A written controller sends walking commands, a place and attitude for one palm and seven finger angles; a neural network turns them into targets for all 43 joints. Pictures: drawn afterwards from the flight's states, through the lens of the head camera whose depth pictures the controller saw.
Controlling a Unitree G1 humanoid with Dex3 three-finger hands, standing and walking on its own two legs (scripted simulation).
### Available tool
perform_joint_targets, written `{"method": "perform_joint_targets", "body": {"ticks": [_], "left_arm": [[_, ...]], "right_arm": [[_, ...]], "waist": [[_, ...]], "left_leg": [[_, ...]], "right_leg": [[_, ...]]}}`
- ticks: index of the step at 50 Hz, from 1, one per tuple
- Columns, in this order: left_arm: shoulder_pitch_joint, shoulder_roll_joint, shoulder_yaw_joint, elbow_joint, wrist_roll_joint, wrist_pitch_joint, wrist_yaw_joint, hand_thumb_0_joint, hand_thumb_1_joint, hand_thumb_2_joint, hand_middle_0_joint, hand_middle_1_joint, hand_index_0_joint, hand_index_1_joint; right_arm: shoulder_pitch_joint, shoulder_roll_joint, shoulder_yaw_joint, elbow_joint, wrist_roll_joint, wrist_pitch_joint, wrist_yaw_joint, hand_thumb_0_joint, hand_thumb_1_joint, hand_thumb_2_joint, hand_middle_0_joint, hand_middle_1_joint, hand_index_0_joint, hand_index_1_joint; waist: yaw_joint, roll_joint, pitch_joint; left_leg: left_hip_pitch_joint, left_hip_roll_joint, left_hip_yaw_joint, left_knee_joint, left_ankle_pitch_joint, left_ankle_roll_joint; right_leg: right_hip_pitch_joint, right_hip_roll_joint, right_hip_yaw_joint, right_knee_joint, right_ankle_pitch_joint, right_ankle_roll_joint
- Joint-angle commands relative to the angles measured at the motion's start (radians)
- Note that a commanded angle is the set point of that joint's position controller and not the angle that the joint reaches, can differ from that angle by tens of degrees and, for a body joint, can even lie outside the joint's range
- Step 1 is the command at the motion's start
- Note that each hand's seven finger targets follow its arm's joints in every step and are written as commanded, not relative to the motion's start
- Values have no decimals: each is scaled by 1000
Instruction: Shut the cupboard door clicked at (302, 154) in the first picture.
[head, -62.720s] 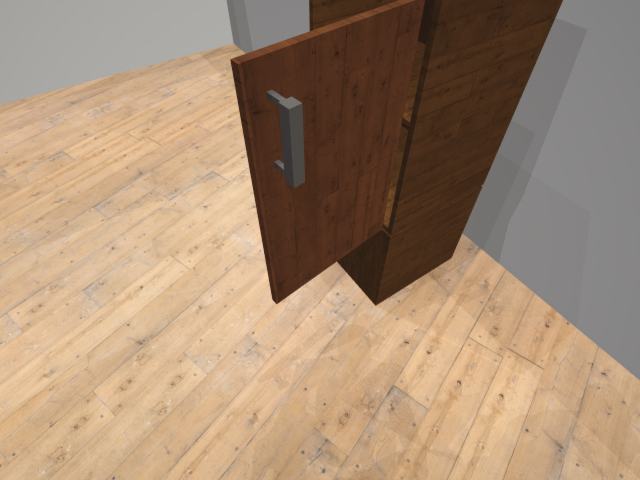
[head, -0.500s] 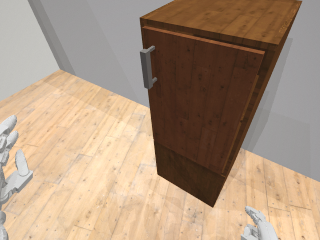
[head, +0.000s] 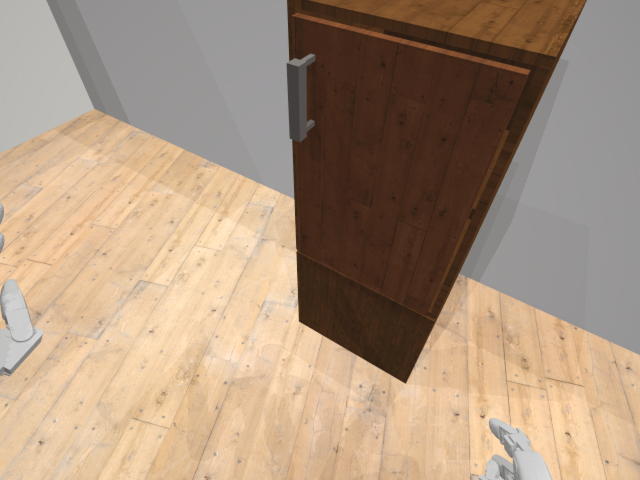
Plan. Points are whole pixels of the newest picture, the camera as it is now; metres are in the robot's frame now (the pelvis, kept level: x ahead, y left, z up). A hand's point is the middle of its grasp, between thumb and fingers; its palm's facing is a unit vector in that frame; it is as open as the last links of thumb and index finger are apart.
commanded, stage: step back with the hand held close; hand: left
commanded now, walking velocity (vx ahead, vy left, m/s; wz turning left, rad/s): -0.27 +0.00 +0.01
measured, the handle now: (303, 98) +0.70 +0.08 +0.14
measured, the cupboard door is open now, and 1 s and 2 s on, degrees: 0 0 0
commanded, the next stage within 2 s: stop stepping back and stand still in 0.88 s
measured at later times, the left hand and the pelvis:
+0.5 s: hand (7, 370) +0.16 +0.27 +0.18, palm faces +0.45 -0.78 -0.43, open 7.4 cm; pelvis -0.03 +0.00 -0.01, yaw +3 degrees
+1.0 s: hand out of the picture +0.09 +0.22 +0.19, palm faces +0.25 -0.84 -0.49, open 7.4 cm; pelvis -0.13 -0.02 +0.00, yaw -3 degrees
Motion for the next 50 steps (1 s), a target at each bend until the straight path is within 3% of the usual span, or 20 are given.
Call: {"method": "perform_joint_targets", "body": {"ticks": [1,5,7,11,15,19,22,25,27,28,29,31,37,40,42,44,46,48,49,50], "left_arm": [[-86,197,121,-230,7,-87,30,0,900,900,-200,-300,-200,-300],[-78,194,130,-234,10,-102,38,0,900,900,-200,-300,-200,-300],[-87,195,143,-223,16,-109,37,0,900,900,-200,-300,-200,-300],[-72,197,157,-225,15,-122,20,0,900,900,-200,-300,-200,-300],[-51,190,152,-236,6,-123,11,0,900,900,-200,-300,-200,-300],[-65,245,182,-261,7,-124,26,0,900,900,-200,-300,-200,-300],[-32,246,168,-273,-1,-131,41,0,900,900,-200,-300,-200,-300],[11,246,184,-296,-5,-139,46,0,900,900,-200,-300,-200,-300],[5,238,210,-312,2,-154,38,0,900,900,-200,-300,-200,-300],[-16,231,211,-296,3,-154,30,0,900,900,-200,-300,-200,-300],[-42,242,217,-288,2,-147,27,0,900,900,-200,-300,-200,-300],[-50,191,164,-272,-14,-142,18,0,900,900,-200,-300,-200,-300],[-96,156,50,-295,-34,-126,-4,0,900,900,-200,-300,-200,-300],[-71,187,78,-318,-42,-122,-18,0,900,900,-200,-300,-200,-300],[-44,238,131,-336,-56,-124,-27,0,900,900,-200,-300,-200,-300],[49,304,212,-343,-66,-121,-35,0,900,900,-200,-300,-200,-300],[50,313,222,-367,-85,-121,-39,0,900,900,-200,-300,-200,-300],[94,303,208,-327,-89,-116,-25,0,900,900,-200,-300,-200,-300],[128,345,258,-295,-85,-99,-14,0,900,900,-200,-300,-200,-300],[143,290,202,-258,-79,-72,-9,0,900,900,-200,-300,-200,-300]], "right_arm": [[-99,-133,-54,-144,-12,-72,-12,0,-900,-900,200,300,200,300],[-97,-130,-50,-130,-16,-90,-14,0,-900,-900,200,300,200,300],[-103,-140,-53,-130,-18,-96,-16,0,-900,-900,200,300,200,300],[-107,-137,-59,-127,-22,-103,-12,0,-900,-900,200,300,200,300],[-96,-126,-62,-120,-19,-94,-1,0,-900,-900,200,300,200,300],[-97,-120,-67,-113,-28,-82,8,0,-900,-900,200,300,200,300],[-91,-95,-59,-100,-22,-71,13,0,-900,-900,200,300,200,300],[-99,-111,-61,-107,-19,-73,1,0,-900,-900,200,300,200,300],[-126,-139,-68,-122,-18,-102,-12,0,-900,-900,200,300,200,300],[-126,-140,-72,-112,-23,-115,-14,0,-900,-900,200,300,200,300],[-133,-138,-76,-110,-33,-124,-18,0,-900,-900,200,300,200,300],[-109,-112,-75,-78,-40,-141,-8,0,-900,-900,200,300,200,300],[-111,-99,-52,-15,-41,-171,14,0,-900,-900,200,300,200,300],[-112,-90,-53,-8,-45,-162,22,0,-900,-900,200,300,200,300],[-130,-89,-54,-28,-41,-146,26,0,-900,-900,200,300,200,300],[-151,-91,-52,-57,-45,-125,28,0,-900,-900,200,300,200,300],[-171,-78,-41,-85,-29,-100,27,0,-900,-900,200,300,200,300],[-154,-65,-42,-84,-4,-101,10,0,-900,-900,200,300,200,300],[-161,-75,-41,-80,-17,-100,1,0,-900,-900,200,300,200,300],[-142,-56,-30,-76,-21,-85,-5,0,-900,-900,200,300,200,300]], "waist": [[-14,5,-39],[-13,53,-42],[-9,124,-34],[-4,121,-59],[-10,15,-100],[-18,-55,-60],[-31,-95,-101],[-30,41,-123],[-13,231,-129],[-12,277,-113],[-10,256,-91],[-6,121,-90],[-2,182,-196],[4,219,-293],[7,209,-319],[20,183,-335],[2,98,-287],[-11,-133,-219],[-4,-139,-198],[-22,-102,-139]], "left_leg": [[-214,146,-211,-198,-340,7],[-256,176,-246,-263,-371,13],[-371,227,-285,-335,-448,37],[-422,249,-289,-323,-358,47],[-373,195,-232,-205,-316,22],[-232,109,-179,-16,-316,-27],[-57,85,-155,50,-191,-45],[-81,154,-222,-128,-154,-16],[-348,314,-364,-384,-389,49],[-436,385,-412,-478,-505,71],[-440,401,-440,-488,-469,85],[-215,366,-372,-413,-223,65],[273,303,-256,-379,215,-8],[403,272,-189,-321,466,-40],[396,261,-147,-311,441,-57],[317,234,-127,-301,345,-79],[286,167,-36,-199,96,-103],[360,67,-3,62,26,-111],[297,61,-26,138,-8,-113],[195,59,-56,176,-32,-110]], "right_leg": [[152,-107,196,-94,-159,-39],[195,-70,142,-34,-145,-24],[293,-26,108,77,-81,-7],[375,-2,112,157,81,2],[322,-68,202,86,95,-30],[56,-206,380,-143,-155,-104],[-61,-246,336,-198,-136,-120],[2,-120,191,-73,-94,-57],[272,36,68,213,-63,5],[337,73,53,345,-123,17],[313,81,70,419,-151,20],[148,63,68,376,-243,14],[30,66,13,-10,-287,16],[80,70,-6,-155,-185,8],[130,66,-19,-218,-128,3],[196,44,-15,-278,-69,-19],[101,-62,45,-299,-35,-52],[-150,-211,117,-349,13,-63],[-172,-260,152,-329,87,-100],[-131,-286,168,-286,127,-131]]}}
